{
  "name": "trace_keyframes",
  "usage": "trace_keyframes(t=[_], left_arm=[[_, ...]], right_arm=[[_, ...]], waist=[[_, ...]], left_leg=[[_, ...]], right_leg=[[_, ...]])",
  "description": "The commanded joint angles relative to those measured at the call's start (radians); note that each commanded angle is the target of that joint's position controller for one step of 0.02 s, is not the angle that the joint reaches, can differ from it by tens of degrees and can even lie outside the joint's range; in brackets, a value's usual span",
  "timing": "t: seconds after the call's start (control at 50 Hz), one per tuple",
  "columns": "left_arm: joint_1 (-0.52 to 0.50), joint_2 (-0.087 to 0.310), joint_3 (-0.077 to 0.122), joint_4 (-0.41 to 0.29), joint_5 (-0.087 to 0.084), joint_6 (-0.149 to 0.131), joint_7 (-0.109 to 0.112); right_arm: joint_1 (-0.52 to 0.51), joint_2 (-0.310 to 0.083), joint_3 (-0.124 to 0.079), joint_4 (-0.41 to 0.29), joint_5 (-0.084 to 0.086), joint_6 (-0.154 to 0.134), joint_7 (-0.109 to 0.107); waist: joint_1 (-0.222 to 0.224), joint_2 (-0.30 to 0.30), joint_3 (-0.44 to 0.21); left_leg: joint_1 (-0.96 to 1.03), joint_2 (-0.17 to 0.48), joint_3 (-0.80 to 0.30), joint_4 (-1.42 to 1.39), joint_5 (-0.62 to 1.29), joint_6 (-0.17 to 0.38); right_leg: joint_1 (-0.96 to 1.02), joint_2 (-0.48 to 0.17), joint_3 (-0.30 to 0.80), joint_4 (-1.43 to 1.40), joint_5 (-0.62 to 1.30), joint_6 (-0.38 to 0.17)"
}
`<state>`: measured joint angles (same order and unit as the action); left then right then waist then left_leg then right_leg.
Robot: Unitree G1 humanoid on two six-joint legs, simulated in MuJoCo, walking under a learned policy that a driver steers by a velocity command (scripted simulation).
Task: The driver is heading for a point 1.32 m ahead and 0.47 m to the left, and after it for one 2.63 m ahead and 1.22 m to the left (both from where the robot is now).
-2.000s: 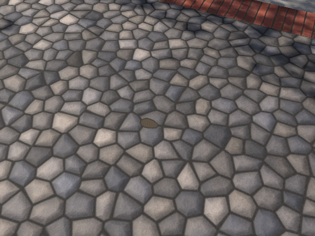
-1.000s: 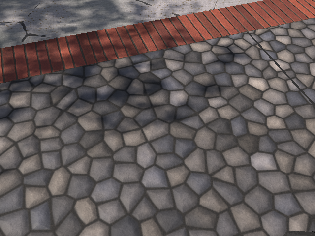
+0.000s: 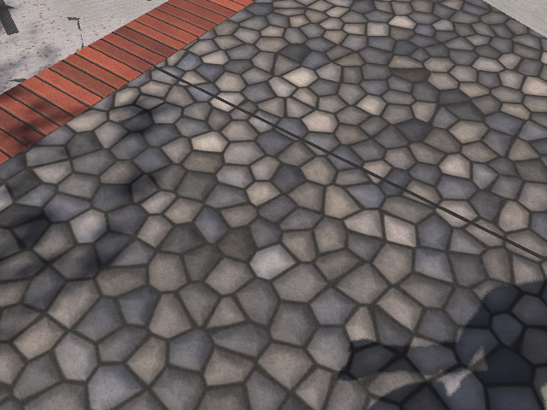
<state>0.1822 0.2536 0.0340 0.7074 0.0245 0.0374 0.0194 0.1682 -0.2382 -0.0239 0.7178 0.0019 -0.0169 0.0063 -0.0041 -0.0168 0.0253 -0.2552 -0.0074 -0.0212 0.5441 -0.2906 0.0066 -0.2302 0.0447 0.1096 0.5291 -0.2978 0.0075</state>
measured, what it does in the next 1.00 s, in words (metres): steps on the spot, turning left: left foot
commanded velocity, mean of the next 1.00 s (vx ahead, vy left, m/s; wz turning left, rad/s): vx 0.12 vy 0.00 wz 0.58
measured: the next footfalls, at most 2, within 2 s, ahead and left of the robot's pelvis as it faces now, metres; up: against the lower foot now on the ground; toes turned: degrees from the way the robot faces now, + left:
left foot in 0.56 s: -0.02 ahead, +0.15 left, +0.00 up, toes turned +34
right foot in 1.22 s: +0.37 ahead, +0.03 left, +0.00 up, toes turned +21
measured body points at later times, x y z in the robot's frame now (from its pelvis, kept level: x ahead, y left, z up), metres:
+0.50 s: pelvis -0.01 +0.00 +0.00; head +0.04 +0.03 +0.45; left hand +0.00 +0.32 -0.10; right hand +0.27 -0.17 -0.08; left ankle -0.04 +0.13 -0.71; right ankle -0.01 -0.13 -0.73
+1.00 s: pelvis +0.06 +0.07 +0.01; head +0.06 +0.07 +0.46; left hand +0.01 +0.38 -0.08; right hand +0.33 -0.07 -0.08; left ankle -0.05 +0.12 -0.73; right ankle +0.19 -0.02 -0.69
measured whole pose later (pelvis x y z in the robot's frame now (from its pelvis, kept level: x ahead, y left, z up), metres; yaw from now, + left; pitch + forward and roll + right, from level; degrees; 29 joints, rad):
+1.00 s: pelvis +0.06 +0.07 +0.01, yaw +36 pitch +3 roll +0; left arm 0.24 0.30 0.06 0.70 -0.03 -0.05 -0.02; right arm 0.26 -0.29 -0.04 0.66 0.00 -0.06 0.00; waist -0.02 0.01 -0.07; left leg -0.14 -0.02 -0.03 0.36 -0.28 0.04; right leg -0.52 -0.05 0.01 0.77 -0.20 0.00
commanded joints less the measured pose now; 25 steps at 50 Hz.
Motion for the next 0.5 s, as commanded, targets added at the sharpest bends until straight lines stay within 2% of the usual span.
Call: trace_keyframes(t=[0.02,0.06,0.1,0.14,0.16,0.18,0.2,0.22,0.24,0.26,0.28,0.32,0.36,0.4,0.46,0.5], left_arm=[[-0.005,0.134,0.055,-0.065,-0.004,-0.021,0.020],[0.003,0.113,0.060,-0.069,-0.009,-0.027,0.025],[0.014,0.096,0.064,-0.076,-0.014,-0.035,0.022],[0.062,0.098,0.071,-0.068,-0.020,-0.046,0.014],[0.101,0.120,0.079,-0.058,-0.019,-0.052,0.011],[0.096,0.196,0.100,-0.046,-0.013,-0.050,0.013],[0.085,0.223,0.108,-0.055,0.002,-0.048,0.012],[0.042,0.174,0.089,-0.090,0.016,-0.054,0.015],[0.004,0.145,0.077,-0.113,0.010,-0.056,0.020],[-0.040,0.140,0.075,-0.120,-0.003,-0.056,0.025],[-0.054,0.149,0.077,-0.119,-0.013,-0.056,0.030],[-0.022,0.170,0.082,-0.109,-0.006,-0.047,0.043],[0.009,0.182,0.088,-0.102,-0.002,-0.037,0.047],[0.010,0.207,0.097,-0.100,-0.007,-0.033,0.039],[-0.019,0.237,0.111,-0.097,-0.026,-0.039,0.013],[-0.028,0.235,0.115,-0.090,-0.043,-0.048,-0.004]], right_arm=[[-0.060,-0.227,-0.065,-0.100,0.022,0.000,-0.011],[-0.039,-0.229,-0.073,-0.113,0.025,0.016,-0.021],[-0.038,-0.233,-0.081,-0.125,0.026,0.028,-0.029],[-0.086,-0.229,-0.087,-0.148,0.032,0.039,-0.032],[-0.124,-0.215,-0.086,-0.168,0.037,0.046,-0.033],[-0.131,-0.179,-0.080,-0.198,0.041,0.052,-0.032],[-0.085,-0.166,-0.075,-0.190,0.033,0.052,-0.028],[-0.033,-0.210,-0.096,-0.164,0.019,0.050,-0.024],[-0.008,-0.231,-0.110,-0.143,0.023,0.054,-0.017],[-0.002,-0.213,-0.108,-0.135,0.029,0.064,-0.014],[-0.017,-0.181,-0.098,-0.137,0.032,0.070,-0.011],[-0.062,-0.148,-0.085,-0.161,0.037,0.076,0.000],[-0.099,-0.135,-0.077,-0.191,0.037,0.078,0.012],[-0.117,-0.124,-0.071,-0.213,0.030,0.079,0.024],[-0.096,-0.150,-0.083,-0.218,0.028,0.093,0.031],[-0.078,-0.166,-0.095,-0.220,0.031,0.109,0.034]], waist=[[0.015,0.128,-0.054],[0.007,0.150,-0.070],[0.010,0.174,-0.082],[0.041,0.174,-0.096],[0.062,0.130,-0.105],[0.026,-0.074,-0.085],[0.020,-0.256,-0.074],[0.011,-0.213,-0.103],[-0.010,-0.106,-0.107],[-0.027,-0.057,-0.081],[-0.019,-0.057,-0.055],[0.019,-0.099,-0.042],[0.047,-0.110,-0.061],[0.057,-0.109,-0.077],[0.042,-0.131,-0.084],[0.028,-0.145,-0.088]], left_leg=[[-0.004,0.144,-0.236,-0.113,0.302,0.126],[0.021,0.176,-0.340,-0.110,0.357,0.181],[0.042,0.201,-0.426,-0.115,0.390,0.212],[0.023,0.190,-0.449,-0.086,0.392,0.192],[-0.049,0.141,-0.407,-0.031,0.330,0.145],[-0.203,0.028,-0.261,0.099,0.177,0.062],[-0.362,-0.081,-0.108,0.282,-0.142,-0.010],[-0.400,-0.036,-0.098,0.533,-0.347,-0.047],[-0.396,-0.003,-0.101,0.646,-0.320,-0.061],[-0.406,0.026,-0.084,0.675,-0.251,-0.080],[-0.435,0.050,-0.066,0.646,-0.177,-0.094],[-0.439,0.064,-0.012,0.593,-0.104,-0.119],[-0.422,0.078,0.016,0.502,-0.087,-0.124],[-0.362,0.091,0.040,0.398,-0.087,-0.110],[-0.233,0.075,0.103,0.267,-0.068,-0.076],[-0.166,0.060,0.127,0.169,-0.048,-0.043]], right_leg=[[0.000,-0.008,-0.038,0.035,0.092,0.004],[-0.052,0.009,-0.060,0.091,0.044,0.015],[-0.098,0.022,-0.055,0.113,-0.047,0.011],[-0.070,0.006,-0.037,0.043,-0.043,-0.003],[0.017,-0.037,-0.008,-0.050,0.040,-0.021],[0.108,-0.149,0.112,-0.131,0.154,-0.079],[0.196,-0.338,0.302,-0.202,0.401,-0.192],[0.205,-0.455,0.338,-0.182,0.603,-0.270],[0.180,-0.435,0.257,-0.164,0.639,-0.268],[0.164,-0.385,0.158,-0.154,0.603,-0.235],[0.169,-0.348,0.086,-0.165,0.561,-0.210],[0.183,-0.312,-0.009,-0.181,0.557,-0.209],[0.225,-0.327,-0.056,-0.182,0.553,-0.220],[0.228,-0.350,-0.101,-0.178,0.547,-0.219],[0.178,-0.367,-0.180,-0.152,0.558,-0.194],[0.174,-0.380,-0.214,-0.101,0.546,-0.159]])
